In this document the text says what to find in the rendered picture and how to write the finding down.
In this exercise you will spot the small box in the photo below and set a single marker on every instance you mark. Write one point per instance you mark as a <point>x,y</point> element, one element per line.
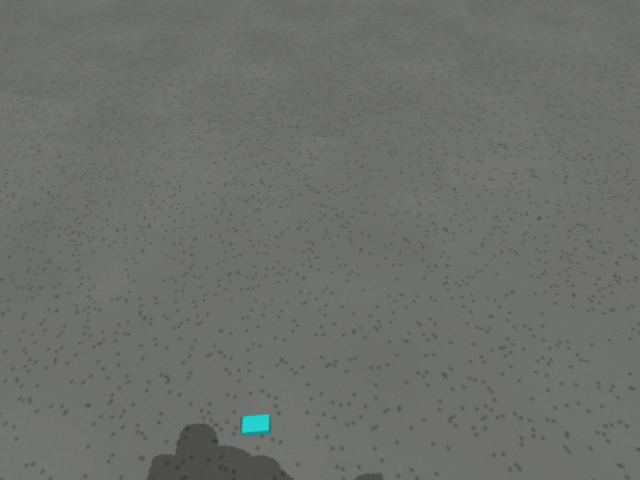
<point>256,425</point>

